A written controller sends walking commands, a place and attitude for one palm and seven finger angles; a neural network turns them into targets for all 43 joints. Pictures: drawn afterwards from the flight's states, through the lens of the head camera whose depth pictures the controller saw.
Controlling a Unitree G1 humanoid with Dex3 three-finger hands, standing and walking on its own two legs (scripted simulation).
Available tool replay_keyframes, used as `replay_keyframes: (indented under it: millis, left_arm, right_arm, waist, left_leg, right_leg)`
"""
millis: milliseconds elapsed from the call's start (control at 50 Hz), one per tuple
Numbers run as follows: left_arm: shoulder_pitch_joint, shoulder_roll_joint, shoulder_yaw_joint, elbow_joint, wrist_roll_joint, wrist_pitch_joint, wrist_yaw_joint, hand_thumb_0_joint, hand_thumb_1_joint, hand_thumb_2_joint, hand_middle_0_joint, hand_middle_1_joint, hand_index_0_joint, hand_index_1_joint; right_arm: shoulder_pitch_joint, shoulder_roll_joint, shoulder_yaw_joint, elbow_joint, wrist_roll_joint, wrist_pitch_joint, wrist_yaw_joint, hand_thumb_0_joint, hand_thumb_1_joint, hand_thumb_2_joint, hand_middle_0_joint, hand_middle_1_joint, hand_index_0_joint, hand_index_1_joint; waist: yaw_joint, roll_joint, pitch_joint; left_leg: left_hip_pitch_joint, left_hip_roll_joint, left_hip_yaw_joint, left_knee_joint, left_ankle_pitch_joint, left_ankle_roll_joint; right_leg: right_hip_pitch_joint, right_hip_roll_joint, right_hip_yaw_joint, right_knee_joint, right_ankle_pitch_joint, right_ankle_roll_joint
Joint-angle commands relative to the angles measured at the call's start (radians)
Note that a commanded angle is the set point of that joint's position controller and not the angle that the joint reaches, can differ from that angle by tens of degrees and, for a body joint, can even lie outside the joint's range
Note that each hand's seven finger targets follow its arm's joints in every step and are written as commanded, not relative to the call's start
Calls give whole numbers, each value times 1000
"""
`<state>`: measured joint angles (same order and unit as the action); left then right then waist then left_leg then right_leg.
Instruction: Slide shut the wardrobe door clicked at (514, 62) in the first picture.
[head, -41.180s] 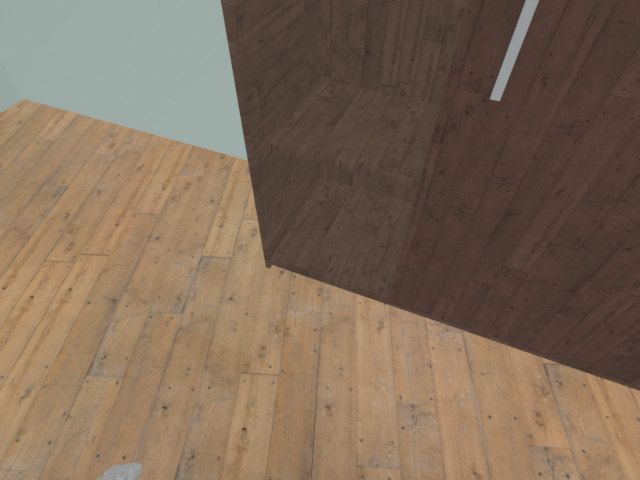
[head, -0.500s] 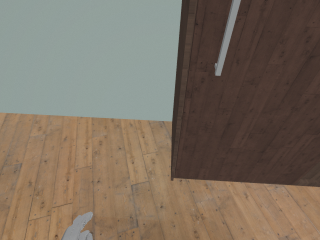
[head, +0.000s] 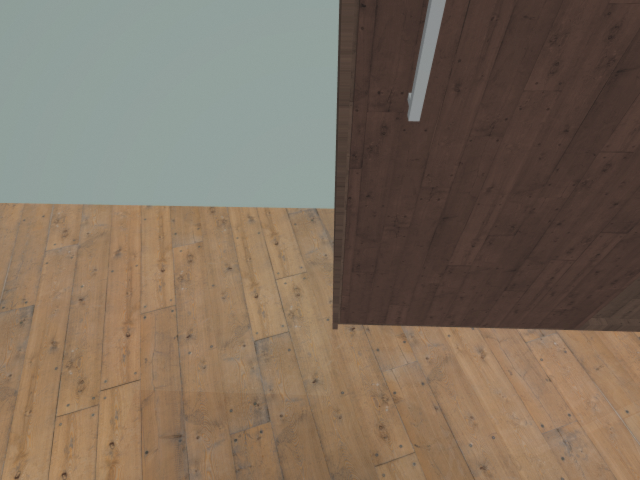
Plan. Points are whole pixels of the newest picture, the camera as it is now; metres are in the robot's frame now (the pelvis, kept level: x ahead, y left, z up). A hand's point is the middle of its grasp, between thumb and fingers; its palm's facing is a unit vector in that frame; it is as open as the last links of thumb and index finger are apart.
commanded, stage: let the arm hang, fingers relaxed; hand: right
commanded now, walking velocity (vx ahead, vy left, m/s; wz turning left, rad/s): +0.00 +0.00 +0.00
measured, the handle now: (432, 6) +0.64 -0.11 +0.26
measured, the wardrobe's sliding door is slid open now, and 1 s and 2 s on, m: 0.00 0.00 0.00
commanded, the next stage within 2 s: look to check the result in 0.58 s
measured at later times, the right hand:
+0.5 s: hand out of the picture +0.10 -0.23 -0.16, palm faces -0.01 +0.96 -0.28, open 7.4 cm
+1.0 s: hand out of the picture +0.11 -0.24 -0.15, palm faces -0.02 +0.95 -0.32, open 7.4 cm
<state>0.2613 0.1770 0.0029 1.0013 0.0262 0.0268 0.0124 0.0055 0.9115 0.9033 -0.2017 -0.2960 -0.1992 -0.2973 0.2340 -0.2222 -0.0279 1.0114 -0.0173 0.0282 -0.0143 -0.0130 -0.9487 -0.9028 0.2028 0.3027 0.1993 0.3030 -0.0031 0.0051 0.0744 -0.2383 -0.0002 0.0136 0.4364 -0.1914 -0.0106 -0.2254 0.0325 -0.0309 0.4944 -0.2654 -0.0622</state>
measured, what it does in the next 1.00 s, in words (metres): stands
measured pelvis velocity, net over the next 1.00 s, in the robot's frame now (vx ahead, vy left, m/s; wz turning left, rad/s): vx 0.03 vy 0.00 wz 0.00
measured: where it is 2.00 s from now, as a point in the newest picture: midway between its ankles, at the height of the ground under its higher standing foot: outside the picture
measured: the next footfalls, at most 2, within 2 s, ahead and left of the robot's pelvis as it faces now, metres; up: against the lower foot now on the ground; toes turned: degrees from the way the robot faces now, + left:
none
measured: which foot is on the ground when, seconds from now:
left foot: down 0.00-1.00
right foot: down 0.00-1.00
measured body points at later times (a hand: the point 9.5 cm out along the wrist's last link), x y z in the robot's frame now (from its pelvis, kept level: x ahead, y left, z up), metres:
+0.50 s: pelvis +0.02 -0.02 +0.01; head +0.05 -0.02 +0.46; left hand +0.09 +0.26 -0.14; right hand +0.10 -0.28 -0.14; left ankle +0.03 +0.13 -0.74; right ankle +0.00 -0.08 -0.74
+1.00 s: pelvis +0.03 +0.00 +0.01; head +0.06 +0.00 +0.46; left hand +0.10 +0.28 -0.13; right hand +0.12 -0.28 -0.13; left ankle +0.03 +0.13 -0.74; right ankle +0.00 -0.08 -0.74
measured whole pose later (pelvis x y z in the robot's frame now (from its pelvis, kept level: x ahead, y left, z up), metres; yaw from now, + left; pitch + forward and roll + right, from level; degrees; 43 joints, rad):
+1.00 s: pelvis +0.03 +0.00 +0.01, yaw +0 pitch -1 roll +0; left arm 0.10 0.30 0.00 1.12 0.01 0.00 0.00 0.00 0.91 0.90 -0.20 -0.30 -0.20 -0.30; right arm 0.08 -0.30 -0.01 1.13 -0.01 -0.01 -0.01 0.01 -0.91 -0.90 0.20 0.30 0.20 0.30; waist 0.01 -0.01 0.07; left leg -0.11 0.02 0.01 0.32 -0.18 -0.02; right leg -0.07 0.05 -0.03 0.30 -0.22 -0.06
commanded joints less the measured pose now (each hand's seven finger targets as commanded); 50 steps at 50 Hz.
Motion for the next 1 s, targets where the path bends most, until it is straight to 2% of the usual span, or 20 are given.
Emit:
replay_keyframes:
  millis: [0,40,80,100,140,200,280,400,460,500,540,600,680,700,820,900,980]
  left_arm:
    - [-31,179,34,-32,1,-30,14,0,900,900,-200,-300,-200,-300]
    - [-32,189,37,-13,2,-32,14,0,900,900,-200,-300,-200,-300]
    - [-42,201,40,2,1,-35,14,0,900,900,-200,-300,-200,-300]
    - [-41,208,41,9,-1,-38,14,0,900,900,-200,-300,-200,-300]
    - [-54,210,41,23,-1,-40,14,0,900,900,-200,-300,-200,-300]
    - [-64,223,41,37,-5,-45,15,0,900,900,-200,-300,-200,-300]
    - [-87,235,39,52,-5,-46,16,0,900,900,-200,-300,-200,-300]
    - [-126,260,39,60,-7,-45,12,0,900,900,-200,-300,-200,-300]
    - [-146,272,37,64,-6,-46,11,0,900,900,-200,-300,-200,-300]
    - [-153,281,37,61,-8,-46,10,0,900,900,-200,-300,-200,-300]
    - [-163,286,37,64,-7,-46,10,0,900,900,-200,-300,-200,-300]
    - [-162,296,38,61,-9,-46,10,0,900,900,-200,-300,-200,-300]
    - [-175,304,37,63,-8,-46,10,0,900,900,-200,-300,-200,-300]
    - [-172,304,36,63,-10,-45,10,0,900,900,-200,-300,-200,-300]
    - [-177,308,34,67,-8,-44,8,0,900,900,-200,-300,-200,-300]
    - [-173,317,33,68,-10,-45,9,0,900,900,-200,-300,-200,-300]
    - [-178,317,33,71,-9,-44,9,0,900,900,-200,-300,-200,-300]
  right_arm:
    - [-22,-124,-18,-10,3,-32,-3,0,-900,-900,200,300,200,300]
    - [-41,-131,-17,12,2,-34,-2,0,-900,-900,200,300,200,300]
    - [-53,-142,-18,29,1,-36,-2,0,-900,-900,200,300,200,300]
    - [-51,-150,-20,38,1,-40,-3,0,-900,-900,200,300,200,300]
    - [-70,-154,-19,51,1,-41,-4,0,-900,-900,200,300,200,300]
    - [-78,-171,-20,64,2,-45,-7,0,-900,-900,200,300,200,300]
    - [-109,-186,-20,72,3,-46,-8,0,-900,-900,200,300,200,300]
    - [-127,-211,-20,70,2,-51,-9,0,-900,-900,200,300,200,300]
    - [-148,-219,-19,69,3,-50,-7,0,-900,-900,200,300,200,300]
    - [-147,-230,-20,67,3,-53,-7,0,-900,-900,200,300,200,300]
    - [-162,-235,-19,64,4,-53,-7,0,-900,-900,200,300,200,300]
    - [-162,-242,-21,61,4,-56,-8,0,-900,-900,200,300,200,300]
    - [-177,-251,-20,60,6,-56,-7,0,-900,-900,200,300,200,300]
    - [-170,-251,-20,60,5,-58,-7,0,-900,-900,200,300,200,300]
    - [-182,-258,-16,63,6,-56,-6,0,-900,-900,200,300,200,300]
    - [-178,-267,-19,60,6,-60,-6,0,-900,-900,200,300,200,300]
    - [-185,-269,-16,62,7,-59,-6,0,-900,-900,200,300,200,300]
  waist:
    - [-8,-59,-60]
    - [-2,-35,-57]
    - [-1,-38,-55]
    - [-2,-26,-75]
    - [1,-11,-61]
    - [1,3,-81]
    - [8,-10,-75]
    - [7,-7,-102]
    - [9,-26,-89]
    - [9,-21,-110]
    - [12,-19,-102]
    - [12,-20,-137]
    - [13,-20,-115]
    - [11,-5,-131]
    - [13,-17,-112]
    - [13,-6,-143]
    - [14,-5,-118]
  left_leg:
    - [96,64,-53,-60,12,39]
    - [88,69,-56,-65,10,39]
    - [81,76,-55,-67,20,39]
    - [89,77,-57,-67,37,40]
    - [79,85,-58,-70,56,39]
    - [81,93,-61,-67,96,38]
    - [83,101,-63,-66,130,37]
    - [111,110,-70,-84,163,38]
    - [115,114,-71,-89,160,37]
    - [126,116,-72,-96,174,39]
    - [126,118,-74,-96,194,40]
    - [148,119,-72,-95,227,42]
    - [149,124,-73,-102,238,44]
    - [157,123,-72,-108,238,43]
    - [154,126,-79,-123,218,45]
    - [175,124,-82,-124,252,48]
    - [163,126,-84,-129,247,48]
  right_leg:
    - [-50,-170,188,-251,-37,-4]
    - [-34,-165,186,-262,-52,0]
    - [-16,-164,183,-266,-32,1]
    - [3,-164,180,-256,6,0]
    - [21,-162,172,-250,65,3]
    - [72,-160,156,-224,198,6]
    - [103,-157,139,-214,297,17]
    - [131,-152,131,-205,328,18]
    - [129,-149,132,-217,322,25]
    - [144,-150,129,-210,330,24]
    - [148,-150,128,-213,345,27]
    - [169,-153,121,-204,382,29]
    - [166,-152,122,-214,385,32]
    - [171,-153,120,-209,377,28]
    - [164,-151,120,-224,338,30]
    - [180,-154,115,-219,358,29]
    - [177,-154,114,-229,343,31]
